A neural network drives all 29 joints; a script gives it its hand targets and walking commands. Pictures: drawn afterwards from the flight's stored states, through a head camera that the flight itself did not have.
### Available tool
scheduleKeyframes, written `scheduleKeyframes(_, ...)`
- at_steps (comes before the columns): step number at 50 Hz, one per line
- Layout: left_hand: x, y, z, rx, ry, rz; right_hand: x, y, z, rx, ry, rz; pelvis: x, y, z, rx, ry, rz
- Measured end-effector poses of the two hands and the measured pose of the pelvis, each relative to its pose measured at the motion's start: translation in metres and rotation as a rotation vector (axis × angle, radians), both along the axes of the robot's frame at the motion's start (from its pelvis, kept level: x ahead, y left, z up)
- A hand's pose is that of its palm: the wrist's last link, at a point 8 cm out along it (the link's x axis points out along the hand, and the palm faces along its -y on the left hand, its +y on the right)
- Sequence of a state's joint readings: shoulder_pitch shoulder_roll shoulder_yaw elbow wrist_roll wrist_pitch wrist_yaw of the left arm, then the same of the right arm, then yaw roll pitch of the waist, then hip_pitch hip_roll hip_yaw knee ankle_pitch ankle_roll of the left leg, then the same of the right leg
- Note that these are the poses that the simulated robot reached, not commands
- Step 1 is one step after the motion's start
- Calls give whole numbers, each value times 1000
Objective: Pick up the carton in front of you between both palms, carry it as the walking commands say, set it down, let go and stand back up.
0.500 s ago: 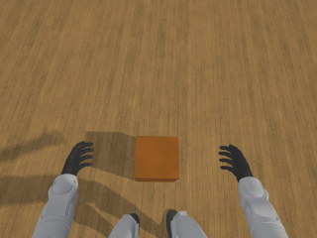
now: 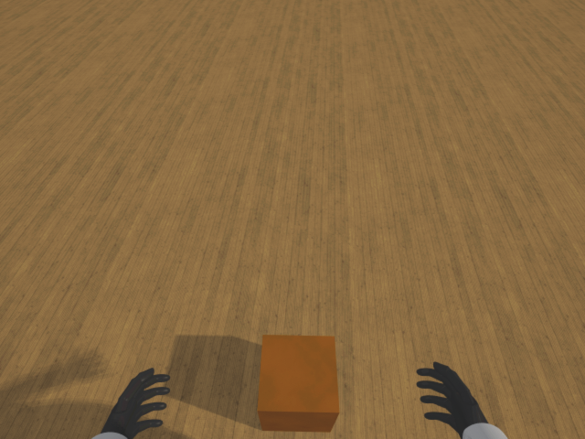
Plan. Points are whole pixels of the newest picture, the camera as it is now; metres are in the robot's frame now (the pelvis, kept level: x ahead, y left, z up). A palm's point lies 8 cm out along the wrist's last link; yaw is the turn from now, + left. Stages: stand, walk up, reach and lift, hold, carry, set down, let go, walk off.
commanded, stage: let go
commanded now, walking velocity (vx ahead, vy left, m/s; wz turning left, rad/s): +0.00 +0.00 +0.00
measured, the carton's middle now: (297, 384) +0.38 -0.02 -0.65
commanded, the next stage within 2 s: stand in 0.22 s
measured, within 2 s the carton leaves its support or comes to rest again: neither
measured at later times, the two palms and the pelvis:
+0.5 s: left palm out of the picture +0.13 +0.29 -0.08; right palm out of the picture +0.14 -0.29 -0.09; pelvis +0.01 +0.00 +0.00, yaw +0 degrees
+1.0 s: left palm out of the picture +0.12 +0.29 -0.09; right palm out of the picture +0.13 -0.30 -0.09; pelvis +0.01 +0.00 +0.00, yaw +0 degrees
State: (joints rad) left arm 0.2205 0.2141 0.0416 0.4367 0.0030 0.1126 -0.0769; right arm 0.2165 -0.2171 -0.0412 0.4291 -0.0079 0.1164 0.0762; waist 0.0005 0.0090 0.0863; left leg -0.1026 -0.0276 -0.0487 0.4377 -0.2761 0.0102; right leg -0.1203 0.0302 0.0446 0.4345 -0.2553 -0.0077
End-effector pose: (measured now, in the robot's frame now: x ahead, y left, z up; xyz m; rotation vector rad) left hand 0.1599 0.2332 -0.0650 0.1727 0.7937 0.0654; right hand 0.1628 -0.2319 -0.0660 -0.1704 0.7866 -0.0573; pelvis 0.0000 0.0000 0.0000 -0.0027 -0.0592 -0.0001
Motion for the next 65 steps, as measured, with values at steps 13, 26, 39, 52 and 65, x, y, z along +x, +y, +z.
scheduleKeyframes(13,-7,2,-8,43,16,8,-8,-9,-3,-58,27,-29,-4,-2,-3,-1,-24,-3)
scheduleKeyframes(26,-26,55,-19,205,122,61,-22,-55,-20,-200,116,-58,7,-1,-4,-1,50,1)
scheduleKeyframes(39,-25,56,-25,203,162,64,-25,-57,-27,-206,169,-54,14,-1,-2,0,42,7)
scheduleKeyframes(52,-39,62,-27,208,207,80,-38,-64,-28,-222,213,-61,9,-2,1,1,29,9)
scheduleKeyframes(65,-61,67,-29,212,256,95,-58,-71,-30,-229,259,-68,0,-2,4,2,21,8)
